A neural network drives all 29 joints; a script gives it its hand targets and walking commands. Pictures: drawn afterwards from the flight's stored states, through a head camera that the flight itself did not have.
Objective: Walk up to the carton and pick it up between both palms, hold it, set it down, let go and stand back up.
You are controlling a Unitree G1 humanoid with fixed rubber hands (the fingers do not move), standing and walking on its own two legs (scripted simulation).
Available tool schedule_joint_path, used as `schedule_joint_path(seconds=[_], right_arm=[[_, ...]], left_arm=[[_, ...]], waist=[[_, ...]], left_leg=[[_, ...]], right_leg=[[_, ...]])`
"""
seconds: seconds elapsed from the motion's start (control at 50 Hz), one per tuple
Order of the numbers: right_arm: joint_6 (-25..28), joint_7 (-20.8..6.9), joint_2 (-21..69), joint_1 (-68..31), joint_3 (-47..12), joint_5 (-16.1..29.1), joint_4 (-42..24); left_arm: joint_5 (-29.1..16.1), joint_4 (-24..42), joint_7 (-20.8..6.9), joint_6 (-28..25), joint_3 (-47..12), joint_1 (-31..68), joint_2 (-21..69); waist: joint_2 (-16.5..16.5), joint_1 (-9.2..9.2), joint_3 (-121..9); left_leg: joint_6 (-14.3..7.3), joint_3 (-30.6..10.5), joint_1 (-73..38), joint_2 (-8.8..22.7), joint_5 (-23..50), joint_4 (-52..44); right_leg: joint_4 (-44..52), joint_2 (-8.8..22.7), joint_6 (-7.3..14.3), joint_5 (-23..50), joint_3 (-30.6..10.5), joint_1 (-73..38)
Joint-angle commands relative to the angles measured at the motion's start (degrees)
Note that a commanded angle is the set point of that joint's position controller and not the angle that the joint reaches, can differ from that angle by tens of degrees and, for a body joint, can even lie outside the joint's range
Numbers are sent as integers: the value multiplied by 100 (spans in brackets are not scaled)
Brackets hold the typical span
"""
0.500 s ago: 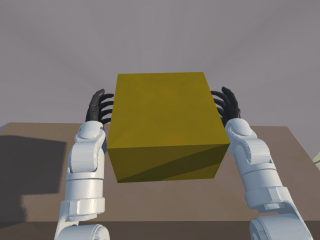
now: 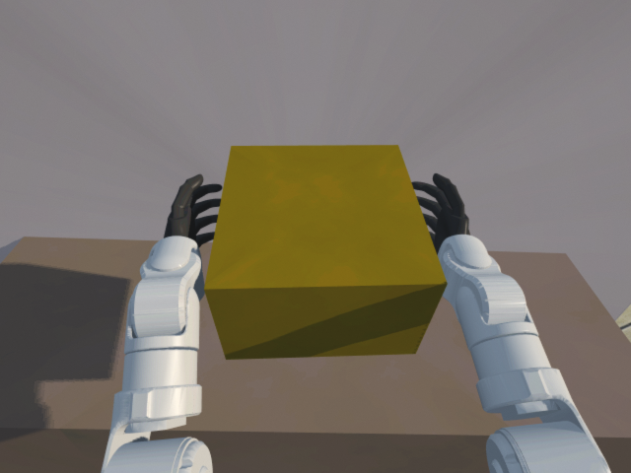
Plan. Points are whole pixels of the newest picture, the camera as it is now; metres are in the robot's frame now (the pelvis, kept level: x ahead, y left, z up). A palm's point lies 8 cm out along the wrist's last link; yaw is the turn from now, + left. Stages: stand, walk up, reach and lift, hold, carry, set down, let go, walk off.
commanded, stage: hold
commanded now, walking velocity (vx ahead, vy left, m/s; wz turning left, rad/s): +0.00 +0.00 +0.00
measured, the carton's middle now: (318, 244) +0.37 +0.01 +0.14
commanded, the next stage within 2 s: none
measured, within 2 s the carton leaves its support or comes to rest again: neither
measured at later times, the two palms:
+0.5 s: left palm (185, 235) +0.36 +0.17 +0.17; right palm (448, 234) +0.36 -0.15 +0.17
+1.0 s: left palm (186, 241) +0.35 +0.16 +0.17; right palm (452, 238) +0.36 -0.16 +0.17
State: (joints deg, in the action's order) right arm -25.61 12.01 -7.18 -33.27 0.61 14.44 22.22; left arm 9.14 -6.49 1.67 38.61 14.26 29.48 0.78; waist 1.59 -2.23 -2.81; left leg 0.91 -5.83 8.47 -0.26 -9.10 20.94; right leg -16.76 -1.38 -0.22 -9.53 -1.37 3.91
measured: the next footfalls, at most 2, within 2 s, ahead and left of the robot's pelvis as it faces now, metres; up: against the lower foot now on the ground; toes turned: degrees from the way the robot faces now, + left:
none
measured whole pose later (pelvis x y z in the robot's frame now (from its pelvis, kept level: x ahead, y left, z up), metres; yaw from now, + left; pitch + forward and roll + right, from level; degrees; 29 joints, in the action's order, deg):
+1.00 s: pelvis +0.00 +0.00 +0.00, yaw +0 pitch -4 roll -1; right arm -25.6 11.9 -7.8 -32.6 -0.1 15.2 22.1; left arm 9.6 -5.3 2.3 39.3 13.9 28.5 1.4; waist 1.7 -2.7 -2.3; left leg 0.9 -6.0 7.3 -0.2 -9.6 21.1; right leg -16.2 -1.5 -0.1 -9.7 -1.0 2.3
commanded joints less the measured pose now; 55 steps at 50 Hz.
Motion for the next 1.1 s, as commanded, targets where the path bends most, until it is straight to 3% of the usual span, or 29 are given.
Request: schedule_joint_path(seconds=[0.0,0.04,0.08,0.14,0.18,0.26,0.28,0.38,0.44,0.52,0.68,0.74,0.82,0.9,0.96,1.02,1.06,1.08], right_arm=[[463,-678,3941,-5126,-2595,593,-2339],[445,-719,3929,-5169,-2464,495,-2010],[502,-752,3932,-5278,-2474,500,-2033],[521,-781,3975,-5295,-2394,476,-2006],[535,-788,3926,-5335,-2430,525,-2034],[523,-806,3857,-5303,-2329,451,-1661],[532,-820,3836,-5329,-2299,476,-1598],[641,-779,4012,-5591,-2567,655,-2183],[595,-802,3896,-5414,-2510,675,-2091],[545,-801,3840,-5378,-2564,646,-2105],[482,-648,3839,-5008,-2852,839,-2569],[411,-614,3754,-4788,-2726,733,-2379],[345,-634,3737,-4691,-2631,651,-2152],[460,-596,3891,-5104,-2769,746,-2653],[466,-614,4018,-5292,-2767,704,-2666],[483,-686,4069,-5341,-2696,622,-2438],[438,-724,4064,-5164,-2533,547,-2106],[458,-735,4077,-5188,-2590,563,-2145]], left_arm=[[-1043,1143,-750,-573,-3719,4616,3489],[-926,992,-763,-563,-3517,4700,3412],[-918,880,-781,-567,-3485,4610,3428],[-1016,929,-744,-594,-3638,4757,3541],[-1084,991,-704,-624,-3720,4823,3579],[-800,488,-776,-522,-3301,4503,3496],[-790,562,-783,-537,-3308,4656,3480],[-1086,903,-696,-689,-3610,4792,3644],[-1105,1037,-596,-684,-3783,4899,3723],[-951,859,-639,-602,-3547,4583,3548],[-1013,1428,-696,-589,-3703,4309,3475],[-908,1377,-768,-540,-3565,4237,3354],[-714,1032,-872,-397,-3274,3975,3189],[-904,1322,-894,-481,-3564,4257,3345],[-990,1311,-823,-558,-3657,4569,3399],[-981,1159,-747,-618,-3615,4731,3372],[-981,1110,-744,-601,-3613,4771,3443],[-984,1113,-760,-581,-3618,4686,3506]], waist=[[-369,-119,-2849],[-280,-71,-2629],[-255,-2,-2770],[-494,-95,-2902],[-446,-138,-3052],[-280,-5,-2706],[-397,-1,-2680],[-303,-58,-3333],[-526,-161,-3178],[-267,7,-3033],[-322,-109,-3388],[-255,-150,-3026],[-57,-42,-2458],[-247,-66,-2915],[-256,-59,-2969],[-216,8,-2921],[-332,-93,-2748],[-289,-51,-2862]], left_leg=[[148,325,-1105,-276,1484,-49],[79,356,-952,-254,1073,-180],[41,365,-934,-241,1072,-177],[106,343,-887,-251,1070,-149],[143,321,-1080,-211,1313,-90],[55,363,-840,-218,1025,-215],[89,368,-823,-215,1054,-208],[117,304,-1200,-240,1662,47],[233,242,-1332,-200,1854,79],[111,309,-1161,-213,1553,-30],[230,272,-1429,-276,2505,221],[211,309,-1323,-290,2265,117],[81,381,-1011,-308,1801,-74],[144,355,-1120,-321,2035,53],[109,355,-1044,-329,1645,-5],[67,356,-1010,-286,1465,-58],[62,351,-964,-278,1199,-158],[48,364,-979,-276,1259,-152]], right_leg=[[151,-267,-193,1230,217,-293],[191,-244,-187,781,210,-172],[179,-233,-172,818,193,-263],[179,-216,-129,741,196,-257],[140,-287,-131,844,238,-183],[183,-249,-145,704,209,-285],[178,-248,-118,618,214,-235],[99,-322,-176,1185,232,-303],[144,-341,-98,1123,267,-76],[178,-317,-130,956,232,-156],[-28,-347,-222,2259,201,-672],[-12,-311,-265,2240,214,-694],[124,-254,-239,1916,173,-776],[10,-271,-258,2166,185,-796],[66,-248,-251,1685,197,-536],[104,-239,-218,1353,186,-406],[152,-202,-186,1073,176,-302],[156,-208,-181,1128,185,-344]])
